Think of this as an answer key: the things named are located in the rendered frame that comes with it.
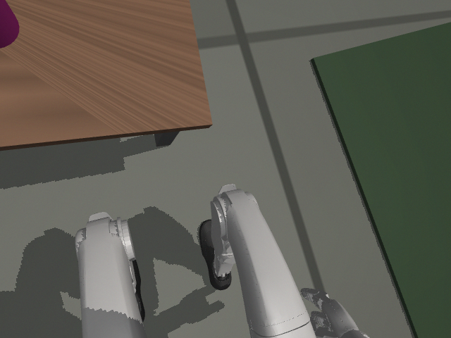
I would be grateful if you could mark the can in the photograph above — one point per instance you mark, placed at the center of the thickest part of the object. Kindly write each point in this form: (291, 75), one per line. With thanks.
(9, 27)

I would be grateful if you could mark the right robot hand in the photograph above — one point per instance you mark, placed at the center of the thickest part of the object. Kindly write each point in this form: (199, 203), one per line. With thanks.
(335, 320)

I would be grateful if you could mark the left robot foot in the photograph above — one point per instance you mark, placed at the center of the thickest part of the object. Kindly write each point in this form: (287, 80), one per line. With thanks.
(138, 293)

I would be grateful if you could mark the right robot foot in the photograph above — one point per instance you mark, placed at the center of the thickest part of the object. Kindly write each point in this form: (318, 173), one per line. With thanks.
(207, 248)

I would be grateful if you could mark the coffee table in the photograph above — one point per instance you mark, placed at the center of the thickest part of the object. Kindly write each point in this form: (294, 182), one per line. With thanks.
(86, 70)

